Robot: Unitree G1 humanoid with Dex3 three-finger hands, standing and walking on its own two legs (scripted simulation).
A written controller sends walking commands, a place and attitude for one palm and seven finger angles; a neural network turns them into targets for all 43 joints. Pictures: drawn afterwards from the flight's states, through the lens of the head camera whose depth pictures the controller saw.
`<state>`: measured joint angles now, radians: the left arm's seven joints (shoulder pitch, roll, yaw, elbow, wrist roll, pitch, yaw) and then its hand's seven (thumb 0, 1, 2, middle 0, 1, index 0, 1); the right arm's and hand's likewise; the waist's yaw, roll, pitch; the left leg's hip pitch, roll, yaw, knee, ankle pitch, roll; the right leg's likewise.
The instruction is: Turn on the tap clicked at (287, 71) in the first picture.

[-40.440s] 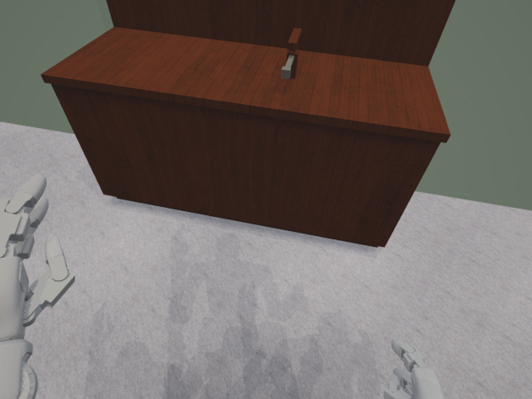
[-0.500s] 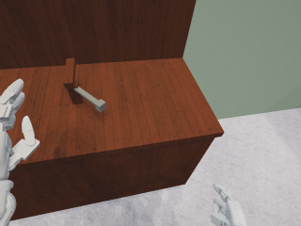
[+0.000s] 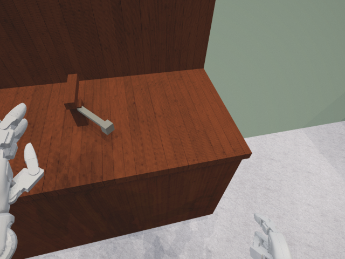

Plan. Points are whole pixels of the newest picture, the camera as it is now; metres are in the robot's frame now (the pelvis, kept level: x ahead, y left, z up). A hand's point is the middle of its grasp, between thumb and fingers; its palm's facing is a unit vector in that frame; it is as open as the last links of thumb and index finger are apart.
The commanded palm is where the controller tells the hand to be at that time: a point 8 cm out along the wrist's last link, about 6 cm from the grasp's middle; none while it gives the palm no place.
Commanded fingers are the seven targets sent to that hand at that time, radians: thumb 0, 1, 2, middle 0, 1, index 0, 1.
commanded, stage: come to a stop and stand still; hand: left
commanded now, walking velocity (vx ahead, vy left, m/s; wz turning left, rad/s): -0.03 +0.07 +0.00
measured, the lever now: (107, 127) +0.45 +0.23 +0.01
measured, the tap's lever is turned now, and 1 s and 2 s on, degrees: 40 40 40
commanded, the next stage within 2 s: look again from close up in 1.06 s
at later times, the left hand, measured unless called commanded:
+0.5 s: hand (47, 175) +0.22 +0.25 +0.13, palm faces +0.28 -0.85 -0.45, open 7.4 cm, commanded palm +0.16 +0.29 +0.17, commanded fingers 0.00 0.90 0.90 -0.20 -0.30 -0.20 -0.30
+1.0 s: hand (27, 185) +0.20 +0.27 +0.14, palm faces +0.41 -0.82 -0.40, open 7.4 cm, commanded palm +0.13 +0.29 +0.17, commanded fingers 0.00 0.90 0.90 -0.20 -0.30 -0.20 -0.30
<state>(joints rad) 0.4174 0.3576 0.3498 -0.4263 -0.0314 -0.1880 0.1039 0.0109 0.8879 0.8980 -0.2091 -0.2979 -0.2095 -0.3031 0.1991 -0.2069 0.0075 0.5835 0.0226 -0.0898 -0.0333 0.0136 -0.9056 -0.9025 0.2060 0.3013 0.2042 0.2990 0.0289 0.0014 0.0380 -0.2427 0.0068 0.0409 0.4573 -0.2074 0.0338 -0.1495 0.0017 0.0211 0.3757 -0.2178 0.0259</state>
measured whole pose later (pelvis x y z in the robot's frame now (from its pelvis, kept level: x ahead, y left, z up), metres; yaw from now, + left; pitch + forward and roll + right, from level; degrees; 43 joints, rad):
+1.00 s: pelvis -0.03 +0.01 +0.00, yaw +0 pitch +0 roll -2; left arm 0.41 0.34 0.38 -0.43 -0.03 -0.17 0.11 0.01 0.89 0.90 -0.21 -0.30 -0.21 -0.30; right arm 0.17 -0.21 0.03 0.56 0.01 -0.11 -0.02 0.01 -0.90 -0.90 0.21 0.30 0.21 0.30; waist 0.03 0.02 0.08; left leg -0.31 0.01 0.04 0.51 -0.20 0.05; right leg -0.21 0.00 0.02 0.42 -0.20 0.04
